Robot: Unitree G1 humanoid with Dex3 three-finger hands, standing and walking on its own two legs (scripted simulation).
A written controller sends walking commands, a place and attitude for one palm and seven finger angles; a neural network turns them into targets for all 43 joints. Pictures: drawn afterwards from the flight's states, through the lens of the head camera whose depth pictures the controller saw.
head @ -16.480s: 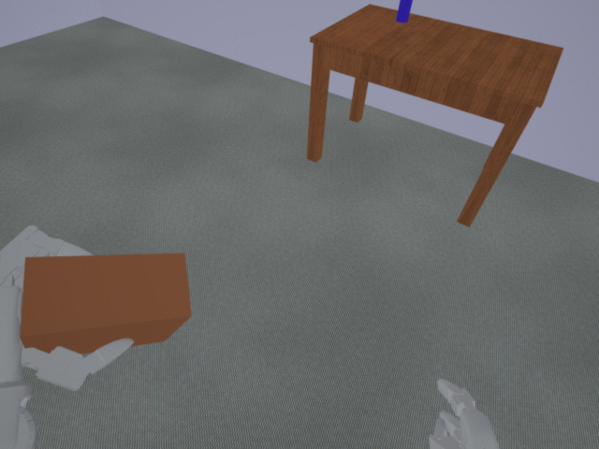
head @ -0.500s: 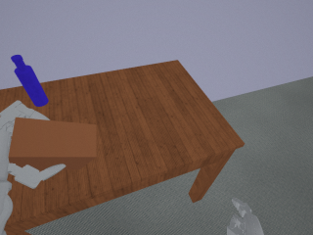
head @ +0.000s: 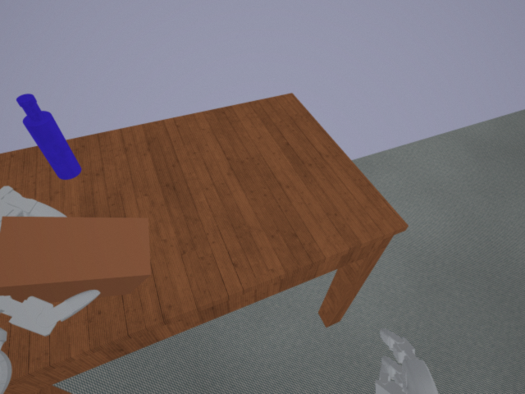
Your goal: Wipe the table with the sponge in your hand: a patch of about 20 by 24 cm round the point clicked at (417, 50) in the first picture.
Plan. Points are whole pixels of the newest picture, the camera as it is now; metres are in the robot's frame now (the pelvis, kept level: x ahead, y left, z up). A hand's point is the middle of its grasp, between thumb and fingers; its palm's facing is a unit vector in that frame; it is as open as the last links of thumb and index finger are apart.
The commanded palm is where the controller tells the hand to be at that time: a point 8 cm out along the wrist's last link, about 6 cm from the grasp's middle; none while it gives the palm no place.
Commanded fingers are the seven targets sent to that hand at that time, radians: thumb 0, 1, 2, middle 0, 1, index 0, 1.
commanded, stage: come to a stop and stand still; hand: left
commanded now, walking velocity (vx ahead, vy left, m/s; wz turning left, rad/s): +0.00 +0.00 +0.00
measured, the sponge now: (100, 261) +0.23 +0.22 +0.14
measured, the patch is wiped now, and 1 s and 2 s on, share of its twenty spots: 0.00 0.00 0.00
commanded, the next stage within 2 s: look again from close up in 0.72 s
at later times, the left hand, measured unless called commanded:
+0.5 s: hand (53, 263) +0.21 +0.26 +0.15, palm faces +0.34 -0.85 -0.40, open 10.8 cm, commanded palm +0.16 +0.30 +0.17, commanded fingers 0.00 0.10 1.30 -1.20 -1.60 -1.20 -1.60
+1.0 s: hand (60, 258) +0.22 +0.26 +0.15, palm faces +0.34 -0.85 -0.40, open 10.8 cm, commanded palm +0.17 +0.30 +0.17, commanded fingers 0.00 0.10 1.30 -1.20 -1.60 -1.20 -1.60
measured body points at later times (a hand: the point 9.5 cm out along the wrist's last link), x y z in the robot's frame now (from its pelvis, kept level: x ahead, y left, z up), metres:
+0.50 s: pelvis +0.00 +0.02 +0.00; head +0.02 +0.04 +0.45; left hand +0.19 +0.31 +0.17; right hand +0.17 -0.20 -0.07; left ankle +0.03 +0.09 -0.74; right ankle +0.01 -0.09 -0.74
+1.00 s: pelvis +0.00 +0.02 +0.00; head +0.03 +0.03 +0.45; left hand +0.20 +0.30 +0.17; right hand +0.19 -0.20 -0.07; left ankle +0.03 +0.09 -0.74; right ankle +0.01 -0.09 -0.74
